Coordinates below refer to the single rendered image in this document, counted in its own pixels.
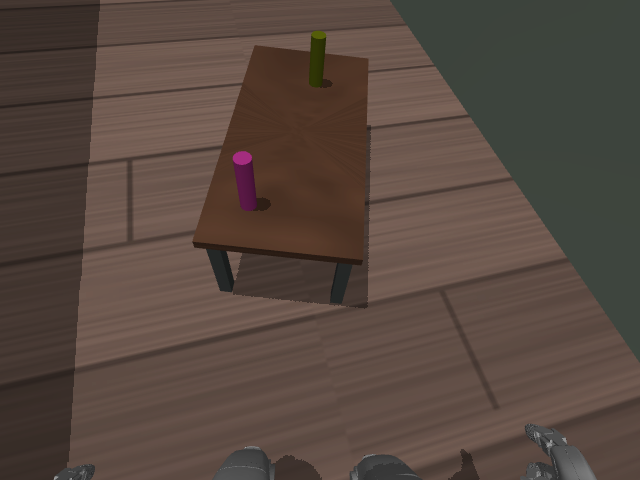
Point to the coffee table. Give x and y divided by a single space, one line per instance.
308 148

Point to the right robot hand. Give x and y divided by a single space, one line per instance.
568 462

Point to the left robot hand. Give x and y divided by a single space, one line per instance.
83 472

